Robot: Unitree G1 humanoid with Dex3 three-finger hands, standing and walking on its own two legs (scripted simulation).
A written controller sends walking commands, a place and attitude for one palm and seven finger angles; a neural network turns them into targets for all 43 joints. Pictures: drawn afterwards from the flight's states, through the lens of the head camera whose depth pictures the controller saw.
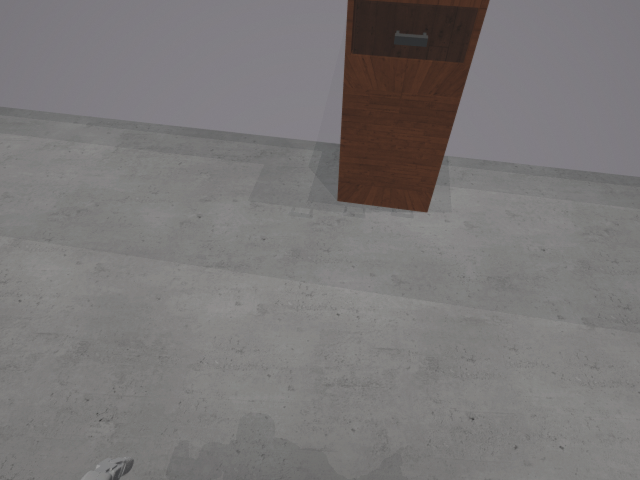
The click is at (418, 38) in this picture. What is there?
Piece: drawer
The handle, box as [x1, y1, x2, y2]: [394, 30, 427, 46]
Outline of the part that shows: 396,30 394,38 395,44 426,46 427,35 425,32 423,32 422,35 402,34 399,33 398,30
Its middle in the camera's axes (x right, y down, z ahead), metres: +0.28 -0.64 +1.23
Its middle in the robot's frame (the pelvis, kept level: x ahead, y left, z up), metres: +1.36 -0.22 +0.00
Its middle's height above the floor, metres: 0.77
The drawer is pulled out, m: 0.00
